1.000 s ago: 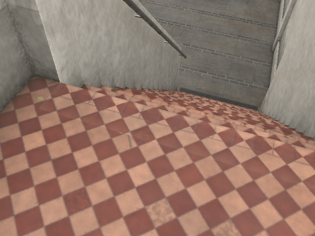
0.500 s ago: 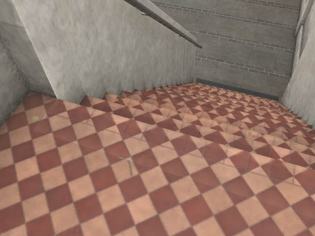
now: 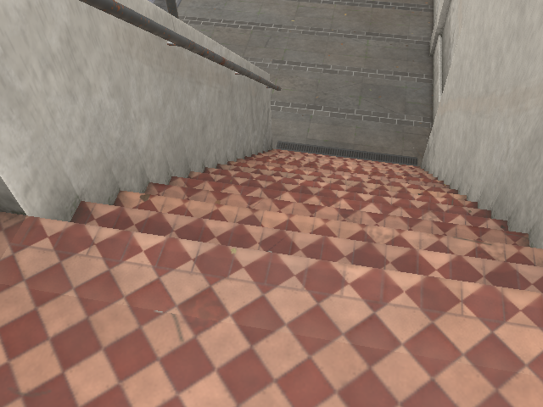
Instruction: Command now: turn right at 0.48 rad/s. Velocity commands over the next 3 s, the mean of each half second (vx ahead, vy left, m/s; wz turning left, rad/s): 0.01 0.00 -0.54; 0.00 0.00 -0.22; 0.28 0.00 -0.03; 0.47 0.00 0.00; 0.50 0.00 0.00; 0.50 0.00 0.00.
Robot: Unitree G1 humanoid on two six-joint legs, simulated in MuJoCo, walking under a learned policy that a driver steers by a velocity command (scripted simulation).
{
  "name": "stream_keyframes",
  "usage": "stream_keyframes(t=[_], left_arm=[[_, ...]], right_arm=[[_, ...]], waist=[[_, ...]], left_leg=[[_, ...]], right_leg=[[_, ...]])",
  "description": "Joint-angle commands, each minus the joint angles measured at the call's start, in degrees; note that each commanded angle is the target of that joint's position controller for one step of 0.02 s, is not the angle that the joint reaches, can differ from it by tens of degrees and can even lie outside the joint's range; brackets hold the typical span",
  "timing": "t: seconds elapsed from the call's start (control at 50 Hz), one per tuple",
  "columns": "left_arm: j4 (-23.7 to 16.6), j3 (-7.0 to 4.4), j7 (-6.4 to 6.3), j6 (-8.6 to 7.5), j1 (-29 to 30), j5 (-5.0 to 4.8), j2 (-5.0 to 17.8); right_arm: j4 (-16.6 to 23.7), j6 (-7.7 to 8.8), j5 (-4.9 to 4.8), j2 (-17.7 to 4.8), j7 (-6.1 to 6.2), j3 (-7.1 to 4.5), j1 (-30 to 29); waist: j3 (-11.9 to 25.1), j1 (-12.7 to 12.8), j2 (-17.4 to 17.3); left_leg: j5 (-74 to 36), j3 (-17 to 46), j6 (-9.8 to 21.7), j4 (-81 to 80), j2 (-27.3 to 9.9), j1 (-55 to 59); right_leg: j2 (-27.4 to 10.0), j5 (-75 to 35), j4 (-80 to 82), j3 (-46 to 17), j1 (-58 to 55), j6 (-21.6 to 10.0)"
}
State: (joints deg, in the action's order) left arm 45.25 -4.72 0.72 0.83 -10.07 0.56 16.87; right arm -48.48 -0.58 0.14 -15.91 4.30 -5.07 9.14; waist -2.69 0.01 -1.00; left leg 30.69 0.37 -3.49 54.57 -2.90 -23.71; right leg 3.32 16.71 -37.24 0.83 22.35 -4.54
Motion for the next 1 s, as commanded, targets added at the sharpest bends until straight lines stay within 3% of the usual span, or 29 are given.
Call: stream_keyframes(t=[0.02,0.06,0.12,0.18,0.28,0.34,0.36,0.38,0.4,0.42,0.44,0.46,0.48,0.52,0.56,0.62,0.66,0.72,0.74,0.76,0.78,0.8,0.82,0.84,0.88,0.92,0.96,0.98,1.0], left_arm=[[-4.75,-1.91,-0.4,-2.41,-1.76,-0.53,9.3],[-5.46,-1.49,-1.38,-1.76,0.69,-1.37,8.18],[-5.75,-1.81,-2.3,-0.67,-0.54,-1.21,8.57],[-6.57,-2.33,-2.92,0.05,-0.09,-1.37,9.62],[-7.94,-2.57,-2.79,1.05,1.88,-1.4,9.59],[-8.94,-2.4,-3.08,1.8,3.95,-2.18,9.14],[-9.2,-2.03,-3.3,1.95,3.03,-2.27,7.85],[-9.23,-1.2,-3.19,1.94,0.16,-1.66,4.58],[-11.05,-2.05,-2.97,1.16,0.16,-1.91,6.51],[-10.11,-3.29,-2.67,0.68,-0.77,-1.13,10.91],[-8.66,-4.03,-2.49,0.97,-1.94,-1.55,12.26],[-7.16,-3.96,-2.68,1.7,-3.37,-1.48,10.81],[-6.98,-3.7,-2.69,2.28,-3.76,-1.27,9.64],[-8.2,-2.76,-2.34,2.4,-1.8,-1.68,6.98],[-9.77,-1.97,-2.27,2.04,0.84,-1.9,5.5],[-10.99,-0.62,-1.67,1.7,2.23,-1.14,3.65],[-11.08,-0.47,-1.3,1.63,2.02,-1.22,4.2],[-8.82,-0.63,-0.85,1.59,-2.86,-1.14,4.22],[-8.49,-0.76,-0.92,1.6,-3.75,-0.9,5.08],[-8.83,-1.2,-1.47,1.61,-5.05,-0.64,8.23],[-9.86,-1.11,-1.91,1.81,-1.23,0.05,10.5],[-9.95,-0.13,-1.35,0.96,-0.51,0.91,6.4],[-9.42,0.51,-1.04,0.11,1.01,1.32,4.73],[-8.9,0.54,-1.08,-0.48,2.1,1.17,4.77],[-8.45,0.76,-1.29,-1.26,3.61,0.5,4.95],[-7.47,1.25,-1.31,-1.33,3.74,0.22,3.75],[-6.19,1.41,-1.09,-1.37,1.92,0.32,3.18],[-6.18,1.39,-0.91,-1.26,0.97,0.57,3.22],[-5.92,1.48,-0.96,-1.1,1.51,0.59,3.32]], right_arm=[[4.75,1.05,-0.25,-5.69,-0.19,-1.13,-1.63],[4.71,1.1,0.24,-6.53,0.28,-1.44,-1.95],[5.09,1.49,-0.37,-4.43,-0.1,-0.76,-2.26],[5.63,1.72,-0.5,-3.61,-0.62,-0.17,-3.98],[5.9,2.27,-1.0,-5.27,-1.95,-0.49,-3.63],[4.97,3.08,-1.04,-5.69,-2.99,-0.9,0.21],[4.51,3.08,-0.58,-7.61,-3.03,-1.55,1.84],[5.07,2.62,0.56,-11.48,-2.65,-2.27,2.23],[5.75,2.24,2.8,-13.72,-2.83,-2.53,0.75],[7.54,2.47,2.91,-10.96,-2.69,-1.9,-2.49],[8.52,2.49,2.13,-7.79,-2.41,-1.1,-5.76],[9.1,2.37,1.3,-6.57,-2.26,-0.69,-7.47],[9.22,2.26,0.48,-5.89,-2.05,-0.34,-7.73],[8.64,1.75,0.58,-6.08,-1.86,-0.03,-5.22],[7.91,1.29,0.76,-7.07,-1.69,-0.27,-1.95],[7.84,0.96,0.24,-9.26,-2.13,-0.83,-1.65],[7.5,0.84,-0.24,-10.48,-2.74,-1.06,-1.07],[6.71,0.69,-1.53,-9.87,-3.2,-0.41,-1.54],[5.38,0.98,-1.69,-8.31,-3.36,0.2,1.18],[5.33,1.55,0.13,-5.47,-3.81,1.25,3.18],[6.2,2.3,1.87,-2.07,-4.31,2.34,4.79],[6.96,2.09,1.21,-5.03,-3.63,1.85,-0.53],[6.98,1.8,0.42,-6.32,-3.39,1.41,-2.03],[6.28,1.5,0.34,-5.72,-3.1,1.43,-2.16],[5.22,0.85,0.64,-6.14,-2.81,1.28,-0.75],[3.9,1.08,0.72,-5.01,-3.18,1.74,1.75],[3.51,1.25,0.97,-6.18,-3.34,1.82,1.74],[2.74,1.23,0.55,-8.63,-3.31,1.25,1.88],[2.08,1.28,0.26,-8.19,-3.43,1.1,1.56]], waist=[[9.94,0.95,4.43],[9.92,-0.04,4.04],[10.09,0.19,6.12],[9.96,0.78,7.38],[8.14,0.73,10.26],[8.02,-1.92,9.92],[8.67,-1.98,7.89],[9.73,0.1,-3.73],[6.92,1.14,-15.21],[6.1,1.56,-10.78],[5.28,2.61,-7.62],[4.46,3.05,-6.24],[3.68,2.49,-6.45],[2.95,0.87,-6.79],[3.76,-1.2,-8.03],[5.65,-2.11,-9.39],[6.0,-2.48,-10.36],[5.78,0.32,-8.99],[5.83,0.64,-7.14],[9.42,-0.7,1.17],[9.14,-4.07,14.35],[8.91,-0.01,12.5],[6.72,-0.41,10.78],[5.87,-0.59,10.91],[4.15,-0.96,11.55],[4.79,-2.31,8.89],[4.61,-1.34,6.16],[2.73,0.11,2.83],[1.45,-0.42,1.04]], left_leg=[[1.9,5.68,0.26,16.9,1.4,-16.97],[-3.69,5.92,-0.06,12.36,0.47,-13.64],[-7.14,4.71,-1.04,3.01,2.56,-10.75],[-9.14,4.96,-1.72,-6.26,3.97,-6.41],[-10.37,5.02,-1.05,-16.4,5.58,1.06],[-18.79,3.63,0.96,-31.0,5.54,9.58],[-23.01,5.72,2.59,-34.67,1.46,15.65],[-28.03,16.86,7.48,-36.59,-11.04,21.84],[-35.87,29.38,17.07,-38.71,-19.95,18.15],[-34.54,28.19,19.58,-38.98,-21.49,15.4],[-32.12,21.58,17.06,-38.15,-17.35,13.99],[-29.43,16.26,14.49,-37.54,-13.45,13.65],[-29.37,13.52,13.9,-37.36,-12.09,13.85],[-31.21,9.31,14.68,-37.75,-9.79,13.32],[-32.78,8.61,15.79,-37.25,-10.13,17.67],[-34.79,7.3,16.24,-35.92,-11.13,18.18],[-37.06,7.47,16.59,-35.11,-11.86,16.9],[-38.2,6.75,14.49,-31.03,-11.06,14.24],[-34.8,5.59,11.19,-29.38,-9.61,11.16],[-24.49,1.75,5.94,-22.56,-5.82,5.72],[-6.28,-2.58,1.28,-19.66,-0.99,0.05],[-1.54,-0.18,-0.1,-17.33,-1.28,2.52],[-3.53,0.23,-0.19,-16.65,-1.39,2.91],[-6.06,0.21,-0.17,-17.77,-1.02,2.91],[-9.19,1.21,-0.66,-19.13,-1.24,4.82],[-17.63,0.67,-0.46,-25.23,-1.07,10.29],[-28.6,1.68,0.22,-29.65,-2.21,14.58],[-27.19,1.16,1.18,-28.61,-2.13,13.89],[-23.9,0.91,1.97,-28.88,-1.5,11.97]], right_leg=[[-19.04,-34.14,14.83,-26.89,-20.29,-12.77],[-16.15,-32.49,15.35,-22.89,-17.16,-10.1],[-13.38,-30.76,15.96,-20.99,-17.39,-9.47],[-12.65,-24.75,16.64,-22.29,-15.79,-9.2],[-11.64,-17.78,17.66,-27.38,-11.47,-8.21],[-9.05,-16.45,14.59,-28.3,-9.52,-5.25],[-6.57,-10.49,11.59,-26.55,-5.52,-2.64],[-0.38,6.62,-0.62,-18.79,2.45,0.74],[6.0,20.49,-12.38,-10.53,12.15,3.63],[1.3,18.02,-23.36,-11.46,12.69,5.48],[0.49,13.73,-27.45,-10.79,12.06,6.29],[0.22,10.36,-30.47,-9.64,12.13,7.38],[-0.08,7.65,-33.32,-9.11,13.32,8.41],[-0.15,5.41,-31.86,-6.7,12.42,9.49],[-1.06,5.21,-24.92,-5.74,12.71,10.16],[-3.29,7.83,-12.86,-3.24,5.46,9.77],[-3.09,8.51,-6.41,-0.77,0.3,9.05],[-1.75,-4.03,12.07,1.55,-9.9,6.17],[-2.43,-10.52,18.73,-0.3,-15.87,4.47],[-10.52,-23.99,18.16,-10.38,-24.79,2.33],[-19.66,-34.16,15.53,-18.67,-23.3,-4.62],[-20.44,-25.47,17.39,-19.79,-17.04,-9.35],[-17.86,-19.74,18.27,-17.97,-15.62,-8.36],[-15.63,-16.39,18.35,-16.15,-15.33,-6.53],[-14.67,-19.02,17.96,-14.8,-13.6,-5.27],[-12.74,-18.57,16.9,-12.25,-12.03,-3.76],[-9.75,-8.91,16.47,-10.71,-10.72,-0.82],[-8.07,-5.32,17.29,-9.92,-9.16,0.13],[-7.15,-4.08,16.93,-8.96,-9.73,0.83]])
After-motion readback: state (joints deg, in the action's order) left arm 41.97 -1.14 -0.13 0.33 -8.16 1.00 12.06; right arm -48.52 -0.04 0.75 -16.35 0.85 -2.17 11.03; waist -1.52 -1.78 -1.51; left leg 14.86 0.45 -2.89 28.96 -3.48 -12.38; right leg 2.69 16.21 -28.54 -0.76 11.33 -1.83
